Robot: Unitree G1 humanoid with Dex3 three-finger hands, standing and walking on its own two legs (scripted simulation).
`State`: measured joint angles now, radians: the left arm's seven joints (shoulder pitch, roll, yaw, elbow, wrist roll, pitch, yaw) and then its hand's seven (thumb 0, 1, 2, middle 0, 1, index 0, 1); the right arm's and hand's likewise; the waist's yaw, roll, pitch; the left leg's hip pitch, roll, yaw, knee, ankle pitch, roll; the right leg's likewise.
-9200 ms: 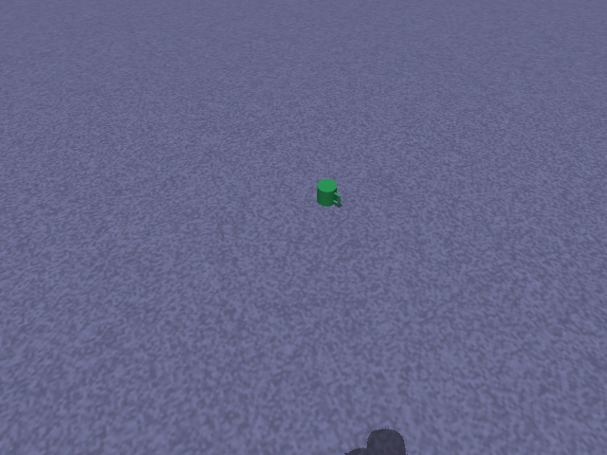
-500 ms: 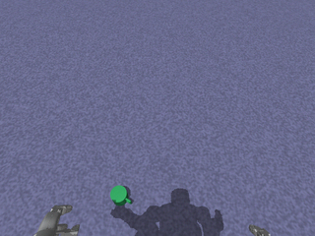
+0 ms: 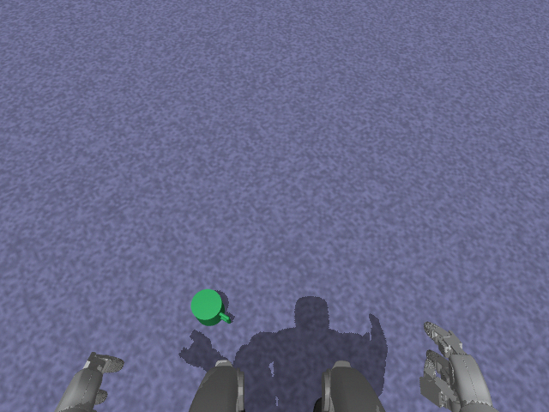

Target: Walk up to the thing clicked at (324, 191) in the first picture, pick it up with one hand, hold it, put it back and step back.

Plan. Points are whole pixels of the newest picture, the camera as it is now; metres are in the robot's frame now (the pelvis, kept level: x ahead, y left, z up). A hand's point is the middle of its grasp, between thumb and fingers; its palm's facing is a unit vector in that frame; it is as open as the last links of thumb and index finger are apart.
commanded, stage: rise first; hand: left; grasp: from above
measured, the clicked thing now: (213, 310) +0.41 +0.20 -0.62
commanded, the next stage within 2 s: none
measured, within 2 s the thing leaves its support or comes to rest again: neither
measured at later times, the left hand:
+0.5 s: hand (156, 346) +0.26 +0.27 -0.36, palm faces -0.45 -0.37 -0.81, open 13.8 cm
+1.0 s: hand (169, 324) +0.33 +0.28 -0.45, palm faces -0.47 -0.11 -0.88, open 14.1 cm
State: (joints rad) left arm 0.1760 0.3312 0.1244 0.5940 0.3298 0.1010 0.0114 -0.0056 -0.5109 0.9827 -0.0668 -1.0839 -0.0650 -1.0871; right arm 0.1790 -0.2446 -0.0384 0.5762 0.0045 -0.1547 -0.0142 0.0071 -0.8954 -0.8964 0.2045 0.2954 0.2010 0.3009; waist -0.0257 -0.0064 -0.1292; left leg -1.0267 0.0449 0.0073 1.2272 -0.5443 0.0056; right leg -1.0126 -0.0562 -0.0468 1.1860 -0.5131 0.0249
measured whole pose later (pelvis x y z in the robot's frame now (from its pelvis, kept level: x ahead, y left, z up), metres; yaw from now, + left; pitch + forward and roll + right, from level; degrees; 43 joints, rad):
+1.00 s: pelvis -0.08 +0.00 -0.29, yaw -3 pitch +34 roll -6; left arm -0.68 0.62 0.09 1.20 1.14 -0.23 0.33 0.00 -0.54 1.03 -0.08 -1.00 -0.08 -1.01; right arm 0.14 -0.28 -0.04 0.76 -0.08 -0.08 0.09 0.00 -0.91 -0.90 0.20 0.30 0.20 0.30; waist -0.14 0.00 -0.12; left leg -2.16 0.03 -0.07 2.23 -0.66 0.02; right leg -2.11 -0.07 -0.05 2.16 -0.63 0.02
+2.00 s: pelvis -0.06 +0.00 -0.33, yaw -4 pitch +35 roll -6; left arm -0.79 0.66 0.12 1.35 1.26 -0.25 0.45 0.00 -0.56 1.03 -0.08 -1.02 -0.07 -1.03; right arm 0.12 -0.28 -0.03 0.77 -0.14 -0.08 0.14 0.00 -0.92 -0.90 0.20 0.30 0.20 0.30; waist -0.19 -0.01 -0.08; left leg -2.28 0.03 -0.08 2.36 -0.71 0.01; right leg -2.23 -0.06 -0.04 2.29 -0.67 0.02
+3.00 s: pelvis -0.07 +0.00 -0.34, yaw -4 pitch +34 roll -6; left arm -0.81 0.66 0.05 1.32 1.21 -0.23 0.40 0.00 -0.57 1.04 -0.08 -1.03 -0.07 -1.04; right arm 0.18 -0.28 -0.01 0.79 -0.14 -0.09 0.17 0.00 -0.92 -0.90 0.21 0.30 0.20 0.30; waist -0.19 -0.01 -0.05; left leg -2.31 0.03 -0.10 2.41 -0.69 0.01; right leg -2.26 -0.06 -0.05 2.33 -0.65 0.02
